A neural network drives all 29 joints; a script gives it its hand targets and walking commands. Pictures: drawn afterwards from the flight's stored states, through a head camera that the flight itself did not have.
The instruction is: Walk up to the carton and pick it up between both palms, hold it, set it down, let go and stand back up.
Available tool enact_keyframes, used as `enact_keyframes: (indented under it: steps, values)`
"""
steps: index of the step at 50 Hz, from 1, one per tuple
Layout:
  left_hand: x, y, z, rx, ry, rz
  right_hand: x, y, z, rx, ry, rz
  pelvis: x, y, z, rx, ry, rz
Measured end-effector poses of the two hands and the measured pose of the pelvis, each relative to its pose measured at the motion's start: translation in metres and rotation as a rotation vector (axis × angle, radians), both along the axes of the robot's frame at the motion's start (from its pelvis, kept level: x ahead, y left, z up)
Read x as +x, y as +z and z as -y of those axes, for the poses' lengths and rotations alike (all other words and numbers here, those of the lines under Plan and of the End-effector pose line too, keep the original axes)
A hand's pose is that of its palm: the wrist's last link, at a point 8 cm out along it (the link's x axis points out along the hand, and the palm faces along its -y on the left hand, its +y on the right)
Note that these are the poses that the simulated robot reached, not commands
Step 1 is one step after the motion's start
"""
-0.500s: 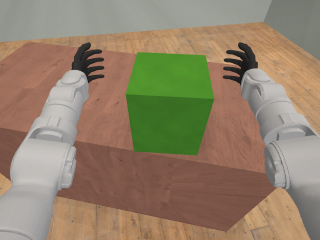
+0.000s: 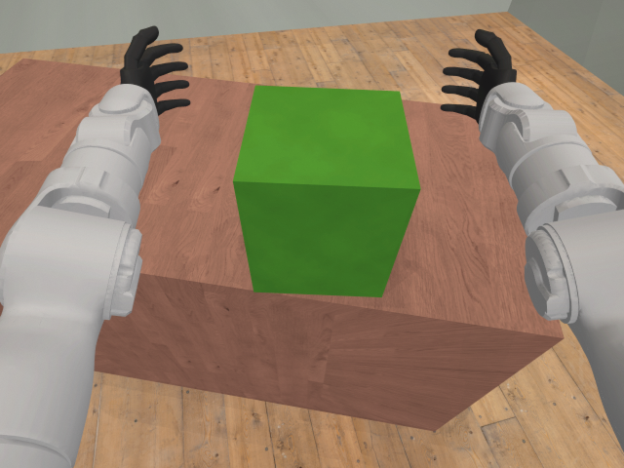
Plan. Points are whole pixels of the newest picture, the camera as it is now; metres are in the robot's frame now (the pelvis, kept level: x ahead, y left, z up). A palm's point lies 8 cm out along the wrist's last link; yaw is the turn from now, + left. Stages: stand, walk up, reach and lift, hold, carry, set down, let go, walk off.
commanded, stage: reach and lift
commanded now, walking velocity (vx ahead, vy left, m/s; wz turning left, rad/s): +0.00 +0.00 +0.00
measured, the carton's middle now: (322, 197) +0.49 -0.01 +0.05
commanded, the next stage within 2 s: none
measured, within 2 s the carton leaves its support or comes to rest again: neither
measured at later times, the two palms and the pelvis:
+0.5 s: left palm (170, 162) +0.49 +0.20 +0.12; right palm (457, 160) +0.48 -0.19 +0.14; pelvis +0.00 +0.01 -0.01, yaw -1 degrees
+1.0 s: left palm (197, 169) +0.50 +0.17 +0.10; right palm (430, 167) +0.48 -0.16 +0.11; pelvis +0.00 +0.01 -0.01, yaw -1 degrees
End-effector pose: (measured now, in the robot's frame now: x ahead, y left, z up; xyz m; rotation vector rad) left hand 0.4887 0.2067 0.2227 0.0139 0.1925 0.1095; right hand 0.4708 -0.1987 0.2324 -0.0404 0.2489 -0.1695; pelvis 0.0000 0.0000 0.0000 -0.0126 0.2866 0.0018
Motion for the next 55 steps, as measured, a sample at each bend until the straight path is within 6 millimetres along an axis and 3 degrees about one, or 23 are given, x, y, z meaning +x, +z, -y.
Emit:
enact_keyframes:
  steps: [12,20,29,39,48,55]
  values:
    - [0.004,-0.068,0.014,-0.003,-0.036,-0.042,0.001,-0.067,0.0,-0.006,0.015,-0.039,0.003,-0.002,-0.002,-0.004,-0.016,-0.058]
    - [0.002,-0.095,0.009,-0.002,-0.019,-0.051,0.003,-0.091,-0.008,-0.001,0.022,-0.036,0.001,-0.006,-0.006,-0.003,-0.019,-0.11]
    - [-0.001,-0.109,0.009,0.012,-0.027,-0.041,0.002,-0.106,-0.006,0.011,0.018,-0.035,-0.005,-0.008,-0.009,-0.01,-0.023,-0.133]
    - [0.001,-0.125,0.031,-0.015,-0.052,-0.04,0.001,-0.125,-0.009,-0.001,0.037,-0.05,-0.009,-0.011,-0.007,-0.006,-0.029,-0.178]
    - [0.006,-0.122,0.038,-0.025,-0.054,-0.008,0.012,-0.12,-0.035,0.01,0.059,-0.013,-0.005,-0.009,-0.006,-0.002,-0.022,-0.184]
    - [0.01,-0.114,0.04,-0.012,-0.061,-0.006,0.014,-0.118,-0.037,-0.003,0.03,-0.02,0.003,-0.004,-0.006,-0.006,-0.009,-0.156]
